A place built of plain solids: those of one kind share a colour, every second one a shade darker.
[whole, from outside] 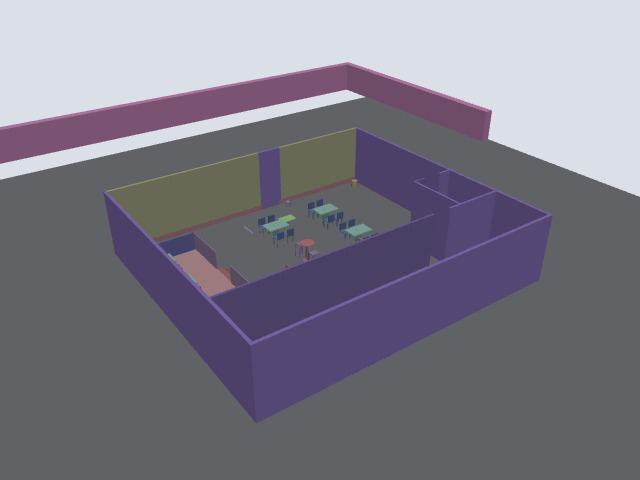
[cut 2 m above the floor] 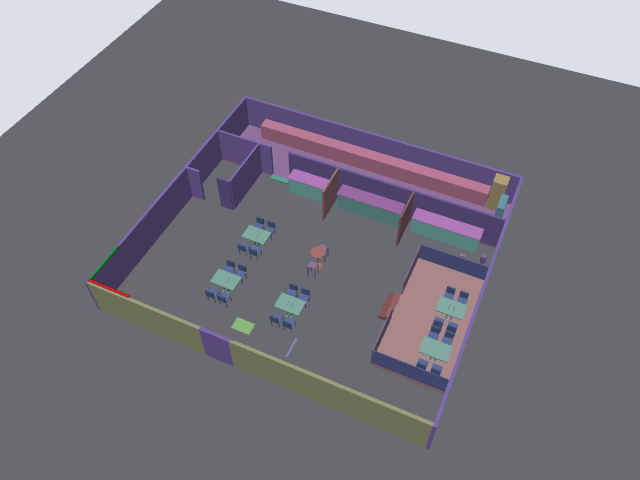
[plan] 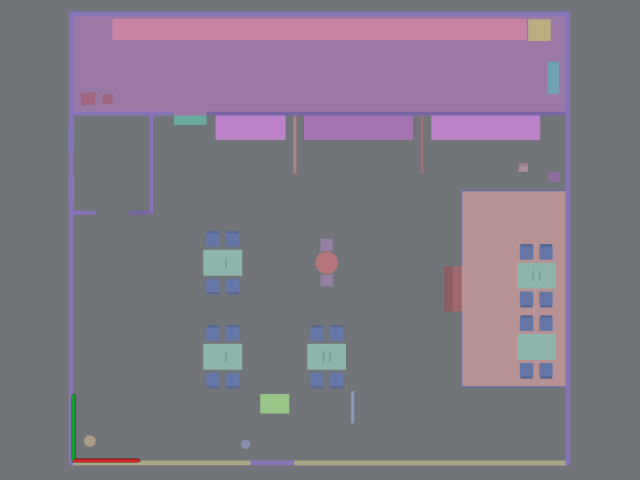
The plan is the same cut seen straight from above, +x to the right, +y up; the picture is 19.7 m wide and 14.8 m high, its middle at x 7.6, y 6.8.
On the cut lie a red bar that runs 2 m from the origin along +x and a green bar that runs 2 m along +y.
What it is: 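A food court's seating hall of the 2010s to 2020s; 15.2 x 13.7 m, ceiling 3.5 m, a street door 0.95 x 2.1 m in the glazed front; tables 0.75 m, chairs 0.45 m, bar tops 1.06 m, a counter 1.0 m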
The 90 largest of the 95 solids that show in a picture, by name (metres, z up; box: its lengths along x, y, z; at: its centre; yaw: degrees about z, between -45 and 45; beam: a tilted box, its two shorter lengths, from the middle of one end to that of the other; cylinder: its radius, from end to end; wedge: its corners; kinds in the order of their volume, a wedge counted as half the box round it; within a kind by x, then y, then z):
{
 "street_hedge_1": {"box": [0.6, 16.6, 2.25], "at": [-12.02, -8.3, 1.07]},
 "street_hedge_2": {"box": [39.8, 0.6, 2.25], "at": [7.58, -16.3, 1.07]},
 "wall_1": {"box": [0.15, 7.94, 3.52], "at": [-0.07, 3.82, 1.71]},
 "wall_2": {"box": [0.15, 3.3, 3.52], "at": [-0.07, 9.14, 1.71]},
 "wall_3": {"box": [0.15, 3.36, 3.52], "at": [-0.07, 12.17, 1.71]},
 "wall_4": {"box": [0.7, 0.12, 3.52], "at": [0.35, 7.64, 1.71]},
 "wall_5": {"box": [3.1, 0.12, 3.52], "at": [1.55, 10.7, 1.71]},
 "wall_6": {"box": [0.7, 0.12, 3.52], "at": [2.05, 7.64, 1.71]},
 "wall_7": {"box": [0.12, 3.06, 3.52], "at": [2.4, 9.17, 1.71]},
 "wall_8": {"box": [1.5, 0.15, 3.52], "at": [6.21, -0.07, 1.71]},
 "wall_9": {"box": [15.47, 0.15, 3.52], "at": [7.58, 13.78, 1.71]},
 "wall_10": {"box": [11.07, 0.12, 3.52], "at": [9.63, 10.7, 1.71]},
 "wall_11": {"box": [0.15, 14.0, 3.52], "at": [15.24, 6.85, 1.71]},
 "zone_back_1": {"box": [15.17, 3.06, 0.17], "at": [7.58, 12.17, 0.04]},
 "back_worktop_1": {"box": [12.77, 0.65, 0.95], "at": [7.58, 13.29, 0.55]},
 "window_wall_1": {"box": [5.61, 0.15, 3.52], "at": [2.8, -0.07, 1.71]},
 "window_wall_2": {"box": [8.37, 0.15, 3.52], "at": [10.99, -0.07, 1.71]},
 "dais_1": {"box": [3.2, 6.09, 0.35], "at": [13.57, 5.29, 0.12]},
 "counter_1": {"box": [2.12, 0.7, 1.05], "at": [5.46, 10.29, 0.47]},
 "counter_2": {"box": [3.32, 0.7, 1.05], "at": [8.79, 10.29, 0.47]},
 "counter_3": {"box": [3.32, 0.7, 1.05], "at": [12.71, 10.29, 0.47]},
 "back_fridge_1": {"box": [0.7, 0.68, 1.9], "at": [14.37, 13.27, 1.02]},
 "kiosk_wall_1": {"box": [0.1, 1.8, 2.35], "at": [6.82, 9.74, 1.12]},
 "kiosk_wall_2": {"box": [0.1, 1.8, 2.35], "at": [10.75, 9.74, 1.12]},
 "shelf_1": {"box": [0.35, 1.0, 1.95], "at": [14.79, 11.8, 1.04]},
 "meeting_table_1": {"box": [1.2, 0.8, 0.07], "at": [4.6, 3.2, 0.71]},
 "meeting_table_2": {"box": [1.2, 0.8, 0.07], "at": [4.6, 6.1, 0.71]},
 "meeting_table_3": {"box": [1.2, 0.8, 0.07], "at": [7.81, 3.2, 0.71]},
 "meeting_table_4": {"box": [1.2, 0.8, 0.07], "at": [14.27, 3.5, 1.01]},
 "meeting_table_5": {"box": [1.2, 0.8, 0.07], "at": [14.27, 5.7, 1.01]},
 "side_chair_1": {"box": [0.38, 0.08, 0.38], "at": [4.3, 2.26, 0.65]},
 "side_chair_2": {"box": [0.42, 0.42, 0.04], "at": [4.3, 2.5, 0.43]},
 "side_chair_3": {"box": [0.42, 0.42, 0.04], "at": [4.3, 3.9, 0.43]},
 "side_chair_4": {"box": [0.38, 0.08, 0.38], "at": [4.3, 4.14, 0.65]},
 "side_chair_5": {"box": [0.38, 0.08, 0.38], "at": [4.3, 5.16, 0.65]},
 "side_chair_6": {"box": [0.42, 0.42, 0.04], "at": [4.3, 5.4, 0.43]},
 "side_chair_7": {"box": [0.42, 0.42, 0.04], "at": [4.3, 6.8, 0.43]},
 "side_chair_8": {"box": [0.38, 0.08, 0.38], "at": [4.3, 7.04, 0.65]},
 "side_chair_9": {"box": [0.38, 0.08, 0.38], "at": [4.9, 2.26, 0.65]},
 "side_chair_10": {"box": [0.42, 0.42, 0.04], "at": [4.9, 2.5, 0.43]},
 "side_chair_11": {"box": [0.42, 0.42, 0.04], "at": [4.9, 3.9, 0.43]},
 "side_chair_12": {"box": [0.38, 0.08, 0.38], "at": [4.9, 4.14, 0.65]},
 "side_chair_13": {"box": [0.38, 0.08, 0.38], "at": [4.9, 5.16, 0.65]},
 "side_chair_14": {"box": [0.42, 0.42, 0.04], "at": [4.9, 5.4, 0.43]},
 "side_chair_15": {"box": [0.42, 0.42, 0.04], "at": [4.9, 6.8, 0.43]},
 "side_chair_16": {"box": [0.38, 0.08, 0.38], "at": [4.9, 7.04, 0.65]},
 "side_chair_17": {"box": [0.38, 0.08, 0.38], "at": [7.51, 2.26, 0.65]},
 "side_chair_18": {"box": [0.42, 0.42, 0.04], "at": [7.51, 2.5, 0.43]},
 "side_chair_19": {"box": [0.42, 0.42, 0.04], "at": [7.51, 3.9, 0.43]},
 "side_chair_20": {"box": [0.38, 0.08, 0.38], "at": [7.51, 4.14, 0.65]},
 "side_chair_21": {"box": [0.38, 0.08, 0.38], "at": [8.11, 2.26, 0.65]},
 "side_chair_22": {"box": [0.42, 0.42, 0.04], "at": [8.11, 2.5, 0.43]},
 "side_chair_23": {"box": [0.42, 0.42, 0.04], "at": [8.11, 3.9, 0.43]},
 "side_chair_24": {"box": [0.38, 0.08, 0.38], "at": [8.11, 4.14, 0.65]},
 "side_chair_25": {"box": [0.38, 0.08, 0.38], "at": [13.97, 2.56, 0.95]},
 "side_chair_26": {"box": [0.42, 0.42, 0.04], "at": [13.97, 2.8, 0.73]},
 "side_chair_27": {"box": [0.42, 0.42, 0.04], "at": [13.97, 4.2, 0.73]},
 "side_chair_28": {"box": [0.38, 0.08, 0.38], "at": [13.97, 4.44, 0.95]},
 "side_chair_29": {"box": [0.38, 0.08, 0.38], "at": [13.97, 4.76, 0.95]},
 "side_chair_30": {"box": [0.38, 0.08, 0.38], "at": [13.97, 6.64, 0.95]},
 "side_chair_31": {"box": [0.38, 0.08, 0.38], "at": [14.57, 2.56, 0.95]},
 "side_chair_32": {"box": [0.42, 0.42, 0.04], "at": [14.57, 2.8, 0.73]},
 "side_chair_33": {"box": [0.38, 0.08, 0.38], "at": [14.57, 4.44, 0.95]},
 "side_chair_34": {"box": [0.38, 0.08, 0.38], "at": [14.57, 4.76, 0.95]},
 "side_chair_35": {"box": [0.38, 0.08, 0.38], "at": [14.57, 6.64, 0.95]},
 "counter_top_1": {"box": [2.16, 0.78, 0.04], "at": [5.46, 10.27, 1.02]},
 "counter_top_2": {"box": [3.36, 0.78, 0.04], "at": [8.79, 10.27, 1.02]},
 "counter_top_3": {"box": [3.36, 0.78, 0.04], "at": [12.71, 10.27, 1.02]},
 "stallriser_1": {"box": [5.61, 0.05, 0.35], "at": [2.8, -0.02, 0.12]},
 "stallriser_2": {"box": [8.37, 0.05, 0.35], "at": [10.99, -0.02, 0.12]},
 "dais_rail_end_1": {"box": [3.2, 0.04, 1.0], "at": [13.57, 2.27, 0.75]},
 "dais_rail_end_2": {"box": [3.2, 0.04, 1.0], "at": [13.57, 8.32, 0.75]},
 "dais_steps_1": {"box": [0.27, 1.4, 0.2], "at": [11.56, 5.29, 0.05]},
 "dais_steps_2": {"box": [0.27, 1.4, 0.35], "at": [11.84, 5.29, 0.12]},
 "dais_rail_front_1": {"box": [0.04, 2.35, 1.0], "at": [11.99, 3.42, 0.75]},
 "dais_rail_front_2": {"box": [0.04, 2.35, 1.0], "at": [11.99, 7.17, 0.75]},
 "water_cooler_1": {"box": [0.33, 0.31, 1.03], "at": [14.82, 8.74, 0.47]},
 "water_cooler_2": {"cylinder": 0.14, "from": [14.82, 8.74, 0.98], "to": [14.82, 8.74, 1.4]},
 "box_cardboard_1": {"box": [0.46, 0.39, 0.41], "at": [0.45, 11.15, 0.27], "yaw": 4.1},
 "box_cardboard_2": {"box": [0.32, 0.3, 0.33], "at": [1.05, 11.15, 0.24], "yaw": -6.8},
 "back_step_1": {"box": [1.0, 0.3, 0.17], "at": [3.6, 10.49, 0.04]},
 "plant_pot_1": {"cylinder": 0.18, "from": [0.5, 0.6, 0.0], "to": [0.5, 0.6, 0.38]},
 "door_mat_1": {"box": [0.9, 0.6, 0.07], "at": [6.21, 1.75, -0.02]},
 "toilet_sill_1": {"box": [0.18, 0.82, 0.07], "at": [-0.07, 8.34, -0.01]},
 "toilet_sill_2": {"box": [0.18, 0.82, 0.07], "at": [-0.07, 9.94, -0.01]},
 "bin_waste_1": {"cylinder": 0.14, "from": [5.3, 0.5, 0.0], "to": [5.3, 0.5, 0.31]},
 "bar_stool_1": {"box": [0.38, 0.36, 0.06], "at": [7.81, 5.55, 0.73]},
 "bar_stool_2": {"box": [0.38, 0.36, 0.06], "at": [7.81, 6.65, 0.73]},
 "bar_table_1": {"cylinder": 0.35, "from": [7.81, 6.1, 1.03], "to": [7.81, 6.1, 1.06]},
 "cable_protector_1": {"box": [0.1, 1.0, 0.07], "at": [8.61, 1.65, -0.01]}
}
